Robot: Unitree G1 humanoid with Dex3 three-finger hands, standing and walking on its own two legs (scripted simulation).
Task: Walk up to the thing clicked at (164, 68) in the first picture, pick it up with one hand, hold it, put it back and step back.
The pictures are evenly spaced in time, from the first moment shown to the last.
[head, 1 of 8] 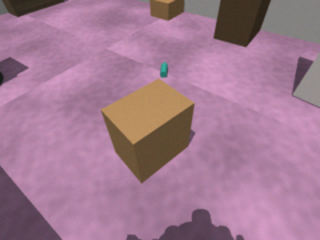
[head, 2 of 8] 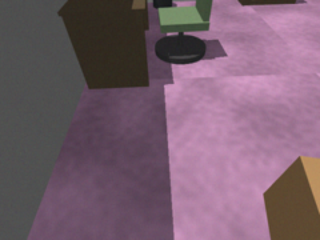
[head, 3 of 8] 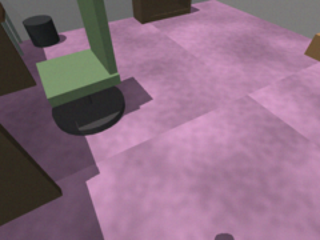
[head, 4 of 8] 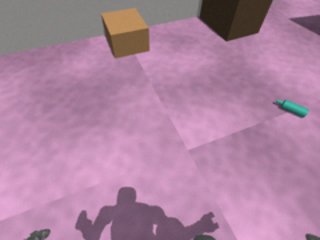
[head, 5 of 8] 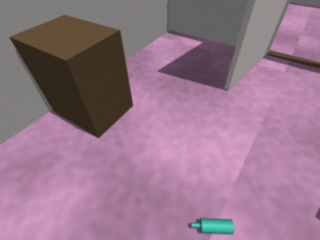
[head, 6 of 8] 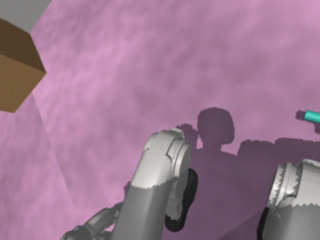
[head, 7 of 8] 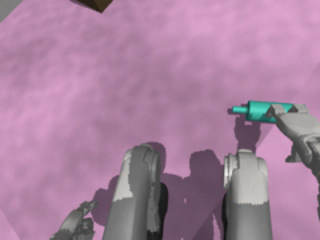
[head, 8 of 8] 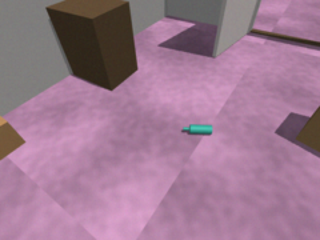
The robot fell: no
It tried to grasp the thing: yes
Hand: right
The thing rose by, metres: 0.69
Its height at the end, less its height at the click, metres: +0.00
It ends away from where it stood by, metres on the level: 0.08
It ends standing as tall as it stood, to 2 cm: yes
